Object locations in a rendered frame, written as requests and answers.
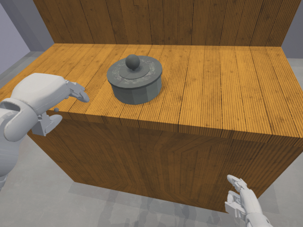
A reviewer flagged robot right hand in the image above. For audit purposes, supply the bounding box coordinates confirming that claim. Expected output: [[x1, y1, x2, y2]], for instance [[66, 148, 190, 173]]
[[225, 175, 263, 221]]

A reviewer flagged pot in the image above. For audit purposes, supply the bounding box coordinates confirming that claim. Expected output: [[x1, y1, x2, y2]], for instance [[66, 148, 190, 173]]
[[111, 76, 162, 105]]

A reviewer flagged lid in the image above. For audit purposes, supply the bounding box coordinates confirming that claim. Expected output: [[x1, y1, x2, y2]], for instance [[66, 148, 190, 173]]
[[107, 55, 162, 90]]

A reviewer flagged robot left hand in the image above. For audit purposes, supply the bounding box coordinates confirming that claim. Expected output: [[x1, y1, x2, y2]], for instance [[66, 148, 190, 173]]
[[10, 73, 89, 136]]

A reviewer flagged knob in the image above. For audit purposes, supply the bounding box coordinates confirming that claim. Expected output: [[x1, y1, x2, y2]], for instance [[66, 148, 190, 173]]
[[125, 54, 140, 70]]

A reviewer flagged right robot forearm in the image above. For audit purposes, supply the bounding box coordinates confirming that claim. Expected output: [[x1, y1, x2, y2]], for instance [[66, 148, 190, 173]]
[[245, 212, 273, 227]]

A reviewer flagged left robot forearm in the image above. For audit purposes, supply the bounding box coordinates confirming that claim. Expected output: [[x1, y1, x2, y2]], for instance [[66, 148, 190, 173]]
[[0, 98, 38, 191]]

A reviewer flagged table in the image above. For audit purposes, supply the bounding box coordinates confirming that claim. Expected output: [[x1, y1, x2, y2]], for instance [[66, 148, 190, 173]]
[[0, 0, 303, 213]]

